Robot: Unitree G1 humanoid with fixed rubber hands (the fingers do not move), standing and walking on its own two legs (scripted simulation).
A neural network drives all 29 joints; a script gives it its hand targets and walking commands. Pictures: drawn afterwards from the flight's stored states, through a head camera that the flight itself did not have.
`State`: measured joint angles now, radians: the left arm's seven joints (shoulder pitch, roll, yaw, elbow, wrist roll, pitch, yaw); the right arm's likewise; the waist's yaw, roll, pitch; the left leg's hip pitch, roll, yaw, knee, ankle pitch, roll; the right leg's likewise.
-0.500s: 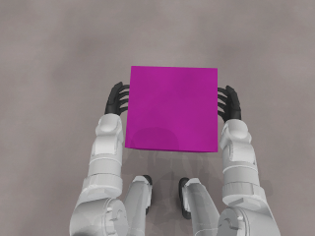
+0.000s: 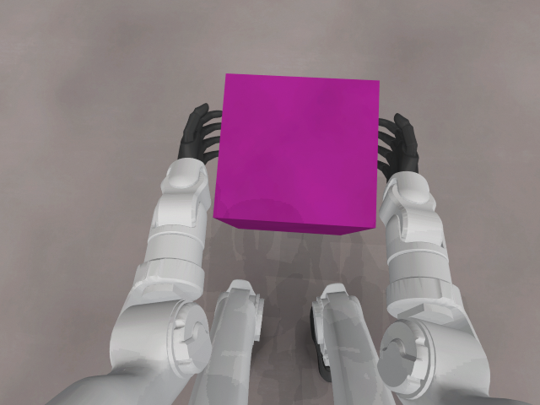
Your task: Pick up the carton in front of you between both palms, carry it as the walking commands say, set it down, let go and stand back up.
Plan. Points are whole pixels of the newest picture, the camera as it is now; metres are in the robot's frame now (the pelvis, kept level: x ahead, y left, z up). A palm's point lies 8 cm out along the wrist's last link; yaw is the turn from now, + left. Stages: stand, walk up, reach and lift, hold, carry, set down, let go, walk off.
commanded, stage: set down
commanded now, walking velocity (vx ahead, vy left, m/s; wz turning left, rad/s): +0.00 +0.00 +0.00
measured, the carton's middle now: (294, 170) +0.47 +0.00 -0.17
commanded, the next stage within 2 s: none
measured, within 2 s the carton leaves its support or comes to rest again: rests again in 1.14 s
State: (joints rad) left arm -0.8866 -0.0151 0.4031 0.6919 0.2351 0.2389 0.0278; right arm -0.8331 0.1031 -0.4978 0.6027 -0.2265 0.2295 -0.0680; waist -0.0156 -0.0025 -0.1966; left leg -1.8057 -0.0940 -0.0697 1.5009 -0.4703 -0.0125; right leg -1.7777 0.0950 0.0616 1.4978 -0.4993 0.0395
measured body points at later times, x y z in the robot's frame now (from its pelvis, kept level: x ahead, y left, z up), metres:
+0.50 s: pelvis -0.03 +0.00 -0.12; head +0.30 +0.02 +0.18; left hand +0.50 +0.15 -0.26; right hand +0.48 -0.15 -0.25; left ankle +0.08 +0.11 -0.53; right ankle +0.07 -0.13 -0.53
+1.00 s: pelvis -0.02 +0.00 -0.19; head +0.33 +0.01 +0.09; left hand +0.52 +0.16 -0.35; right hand +0.50 -0.15 -0.35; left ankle +0.08 +0.11 -0.53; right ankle +0.07 -0.13 -0.53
